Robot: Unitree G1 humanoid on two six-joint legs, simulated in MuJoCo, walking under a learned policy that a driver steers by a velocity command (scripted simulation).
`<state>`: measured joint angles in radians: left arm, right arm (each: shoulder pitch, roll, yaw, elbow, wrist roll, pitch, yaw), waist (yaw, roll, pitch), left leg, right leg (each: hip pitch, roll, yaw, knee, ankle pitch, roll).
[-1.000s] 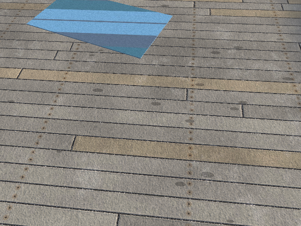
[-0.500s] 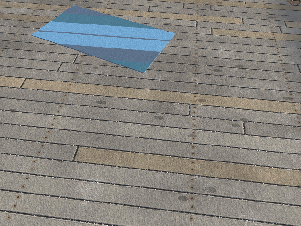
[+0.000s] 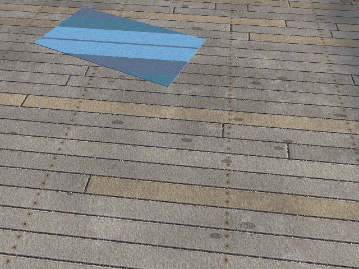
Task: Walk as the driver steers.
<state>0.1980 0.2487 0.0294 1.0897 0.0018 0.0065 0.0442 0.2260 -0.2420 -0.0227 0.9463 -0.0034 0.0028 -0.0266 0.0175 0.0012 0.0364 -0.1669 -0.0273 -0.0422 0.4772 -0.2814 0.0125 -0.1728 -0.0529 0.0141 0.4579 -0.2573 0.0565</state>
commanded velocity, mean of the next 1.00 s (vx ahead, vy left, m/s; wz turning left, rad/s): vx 0.35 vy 0.00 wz -0.09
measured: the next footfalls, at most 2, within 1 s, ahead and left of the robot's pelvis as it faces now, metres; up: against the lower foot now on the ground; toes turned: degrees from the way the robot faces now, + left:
left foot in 0.74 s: +0.42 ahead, +0.10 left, +0.00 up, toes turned +1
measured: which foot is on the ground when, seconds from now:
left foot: down 0.00-0.30, up 0.32-0.72, down 0.74-1.00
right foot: down 0.00-0.76, up 0.78-1.00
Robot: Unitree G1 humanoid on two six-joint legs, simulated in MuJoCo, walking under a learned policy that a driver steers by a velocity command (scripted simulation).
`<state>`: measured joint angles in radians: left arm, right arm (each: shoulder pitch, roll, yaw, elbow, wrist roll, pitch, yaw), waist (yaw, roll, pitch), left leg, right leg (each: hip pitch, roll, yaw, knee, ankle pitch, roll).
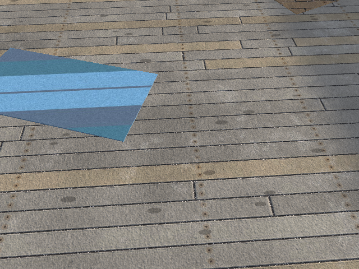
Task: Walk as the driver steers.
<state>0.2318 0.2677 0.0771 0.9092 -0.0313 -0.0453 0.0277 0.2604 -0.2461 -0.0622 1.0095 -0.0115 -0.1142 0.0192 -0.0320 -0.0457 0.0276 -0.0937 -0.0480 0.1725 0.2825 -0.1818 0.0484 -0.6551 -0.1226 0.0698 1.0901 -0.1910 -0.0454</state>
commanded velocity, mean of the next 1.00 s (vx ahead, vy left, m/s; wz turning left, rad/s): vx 0.12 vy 0.00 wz -0.10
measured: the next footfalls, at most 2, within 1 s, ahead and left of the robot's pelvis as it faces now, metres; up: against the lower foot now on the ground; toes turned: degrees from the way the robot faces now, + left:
right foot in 0.22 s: +0.30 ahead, -0.14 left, +0.00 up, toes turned -5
left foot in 0.58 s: +0.27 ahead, +0.10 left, +0.00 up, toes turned -3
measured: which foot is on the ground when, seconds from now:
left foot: down 0.00-0.22, up 0.24-0.56, down 0.58-1.00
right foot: up 0.00-0.20, down 0.22-1.00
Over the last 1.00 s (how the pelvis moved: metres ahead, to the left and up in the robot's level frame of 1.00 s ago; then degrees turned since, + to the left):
0.38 0.01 0.01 -8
